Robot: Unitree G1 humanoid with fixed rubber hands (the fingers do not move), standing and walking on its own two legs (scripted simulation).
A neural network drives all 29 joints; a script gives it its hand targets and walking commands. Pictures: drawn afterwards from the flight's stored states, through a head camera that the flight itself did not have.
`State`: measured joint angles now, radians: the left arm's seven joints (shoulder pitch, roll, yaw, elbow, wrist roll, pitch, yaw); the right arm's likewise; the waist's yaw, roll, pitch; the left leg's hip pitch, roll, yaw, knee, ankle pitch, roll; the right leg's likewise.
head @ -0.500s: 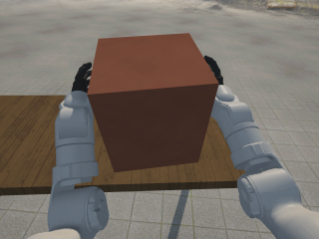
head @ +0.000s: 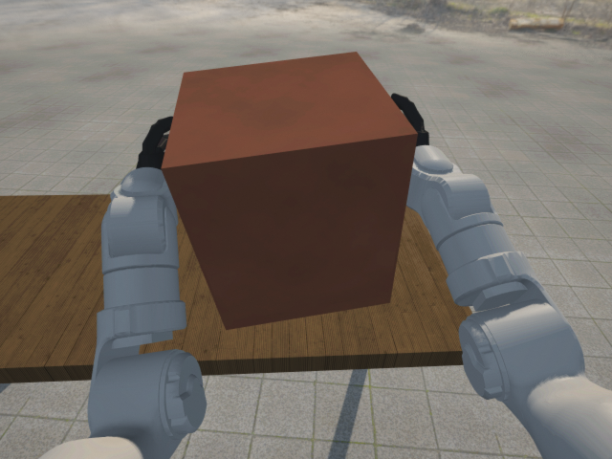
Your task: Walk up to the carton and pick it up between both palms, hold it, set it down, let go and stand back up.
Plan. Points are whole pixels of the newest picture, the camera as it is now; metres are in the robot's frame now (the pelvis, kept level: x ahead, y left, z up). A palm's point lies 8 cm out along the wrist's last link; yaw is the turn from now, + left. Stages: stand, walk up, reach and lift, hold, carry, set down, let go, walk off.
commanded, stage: hold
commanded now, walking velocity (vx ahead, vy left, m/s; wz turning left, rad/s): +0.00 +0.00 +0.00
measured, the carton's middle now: (290, 191) +0.37 +0.00 +0.23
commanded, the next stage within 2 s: none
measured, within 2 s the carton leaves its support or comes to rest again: neither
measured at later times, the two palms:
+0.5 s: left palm (156, 176) +0.38 +0.16 +0.26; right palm (407, 146) +0.38 -0.15 +0.28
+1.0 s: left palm (156, 172) +0.37 +0.16 +0.27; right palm (413, 149) +0.37 -0.16 +0.28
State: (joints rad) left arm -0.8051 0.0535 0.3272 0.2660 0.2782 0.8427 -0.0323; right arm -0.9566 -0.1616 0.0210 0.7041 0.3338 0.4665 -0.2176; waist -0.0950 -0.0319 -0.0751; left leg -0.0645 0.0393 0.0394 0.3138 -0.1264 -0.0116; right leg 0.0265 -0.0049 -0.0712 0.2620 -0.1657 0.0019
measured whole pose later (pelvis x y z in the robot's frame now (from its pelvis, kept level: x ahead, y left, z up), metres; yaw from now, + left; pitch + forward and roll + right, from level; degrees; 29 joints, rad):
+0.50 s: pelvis +0.01 -0.01 +0.00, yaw +0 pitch -6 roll +0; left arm -0.84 0.07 0.35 0.32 0.27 0.86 -0.04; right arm -1.02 -0.17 0.02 0.76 0.34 0.51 -0.23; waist -0.08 -0.04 -0.10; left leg -0.08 0.04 0.04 0.31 -0.13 -0.02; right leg 0.01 0.00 -0.07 0.27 -0.18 -0.01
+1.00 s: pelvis +0.00 -0.01 +0.00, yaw +0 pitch -6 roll -1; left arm -0.83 0.06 0.35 0.25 0.26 0.89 -0.04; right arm -0.97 -0.17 0.03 0.66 0.36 0.54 -0.25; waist -0.09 -0.02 -0.10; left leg -0.08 0.05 0.04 0.32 -0.14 -0.02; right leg 0.01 0.00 -0.07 0.27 -0.18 0.00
